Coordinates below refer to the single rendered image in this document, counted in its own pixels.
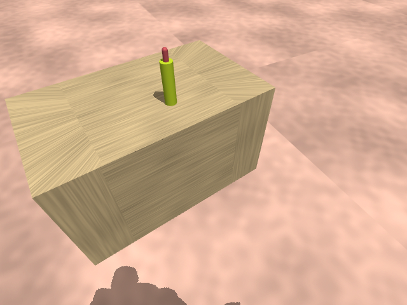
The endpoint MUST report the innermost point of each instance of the bottle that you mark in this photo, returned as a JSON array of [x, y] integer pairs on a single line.
[[168, 79]]

